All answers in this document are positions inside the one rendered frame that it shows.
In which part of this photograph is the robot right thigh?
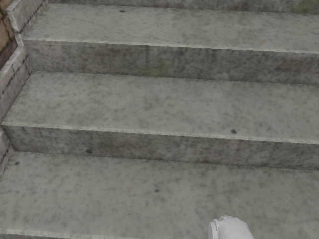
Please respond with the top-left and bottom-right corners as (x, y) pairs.
(208, 217), (254, 239)

